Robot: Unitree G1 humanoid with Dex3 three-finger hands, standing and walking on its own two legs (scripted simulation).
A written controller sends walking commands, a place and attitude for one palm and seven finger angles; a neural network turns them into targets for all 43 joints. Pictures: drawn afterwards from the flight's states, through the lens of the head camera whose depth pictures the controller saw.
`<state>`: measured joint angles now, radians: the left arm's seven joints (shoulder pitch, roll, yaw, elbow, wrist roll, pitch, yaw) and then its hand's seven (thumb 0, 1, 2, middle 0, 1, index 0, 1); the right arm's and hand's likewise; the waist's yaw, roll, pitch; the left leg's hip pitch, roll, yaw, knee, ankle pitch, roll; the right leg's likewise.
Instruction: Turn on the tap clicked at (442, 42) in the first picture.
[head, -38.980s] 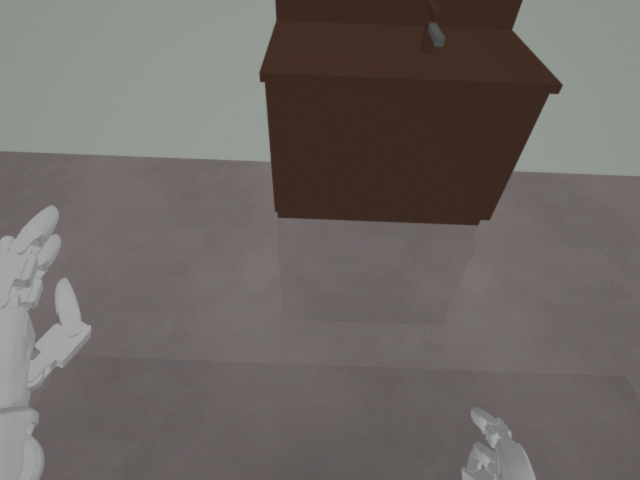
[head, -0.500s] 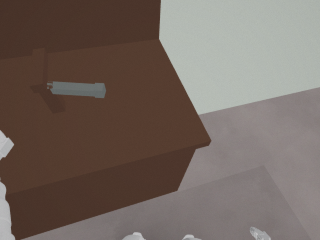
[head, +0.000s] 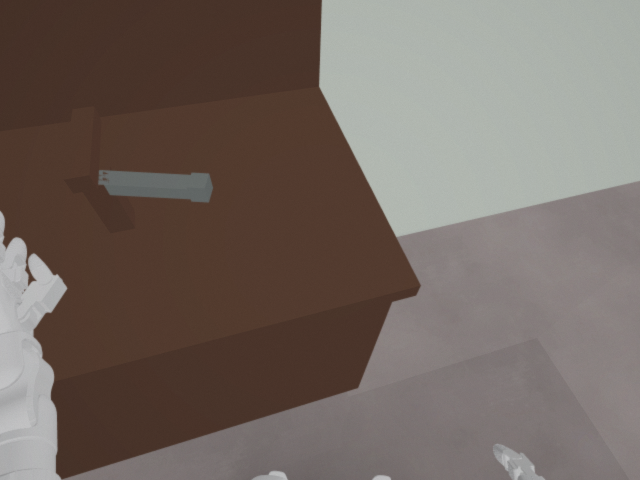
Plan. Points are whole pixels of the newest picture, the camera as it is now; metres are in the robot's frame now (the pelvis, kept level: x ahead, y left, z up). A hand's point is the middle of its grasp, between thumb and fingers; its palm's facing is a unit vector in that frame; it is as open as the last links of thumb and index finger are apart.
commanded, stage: push the lever round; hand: left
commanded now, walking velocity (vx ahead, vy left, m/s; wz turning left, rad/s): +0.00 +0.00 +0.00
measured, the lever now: (200, 187) +0.47 +0.20 +0.08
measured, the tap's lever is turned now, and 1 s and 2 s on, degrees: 71 71 71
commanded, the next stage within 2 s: none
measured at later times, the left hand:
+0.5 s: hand (84, 272) +0.33 +0.31 +0.06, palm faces +0.60 -0.79 -0.09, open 7.8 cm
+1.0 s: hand (120, 258) +0.36 +0.28 +0.06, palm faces +0.68 -0.73 -0.08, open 7.8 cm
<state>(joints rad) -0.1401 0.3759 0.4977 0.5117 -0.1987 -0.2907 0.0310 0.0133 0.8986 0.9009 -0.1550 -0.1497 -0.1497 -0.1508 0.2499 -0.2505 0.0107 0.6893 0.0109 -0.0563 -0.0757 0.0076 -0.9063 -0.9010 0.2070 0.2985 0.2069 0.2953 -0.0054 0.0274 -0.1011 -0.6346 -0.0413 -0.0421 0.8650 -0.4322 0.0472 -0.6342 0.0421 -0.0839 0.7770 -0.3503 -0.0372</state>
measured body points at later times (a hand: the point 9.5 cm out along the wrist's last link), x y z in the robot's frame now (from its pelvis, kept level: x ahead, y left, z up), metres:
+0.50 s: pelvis +0.00 -0.02 +0.00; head +0.06 -0.01 +0.44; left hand +0.30 +0.35 +0.07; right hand +0.11 -0.28 -0.11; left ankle -0.01 +0.08 -0.70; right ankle +0.02 -0.10 -0.70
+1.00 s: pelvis +0.00 -0.01 +0.00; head +0.05 -0.01 +0.45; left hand +0.32 +0.31 +0.06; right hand +0.12 -0.27 -0.12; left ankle -0.01 +0.08 -0.70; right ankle +0.02 -0.10 -0.70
